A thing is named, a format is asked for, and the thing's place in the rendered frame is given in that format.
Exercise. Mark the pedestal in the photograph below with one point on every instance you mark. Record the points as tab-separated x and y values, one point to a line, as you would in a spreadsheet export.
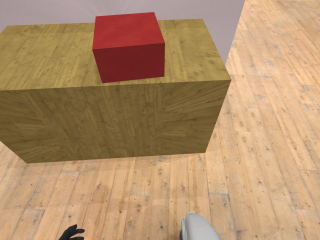
55	108

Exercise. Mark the carton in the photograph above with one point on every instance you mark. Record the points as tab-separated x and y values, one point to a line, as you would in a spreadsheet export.
128	47

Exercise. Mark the robot right thigh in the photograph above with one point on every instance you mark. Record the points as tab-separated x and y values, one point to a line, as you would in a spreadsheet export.
197	227

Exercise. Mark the left robot hand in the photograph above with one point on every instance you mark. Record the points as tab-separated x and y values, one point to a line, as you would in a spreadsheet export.
71	231

